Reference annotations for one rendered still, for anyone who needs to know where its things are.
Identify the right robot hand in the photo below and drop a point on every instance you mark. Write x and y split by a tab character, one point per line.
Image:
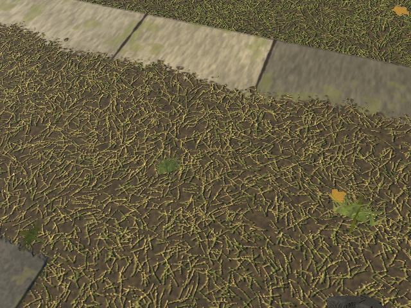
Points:
361	301

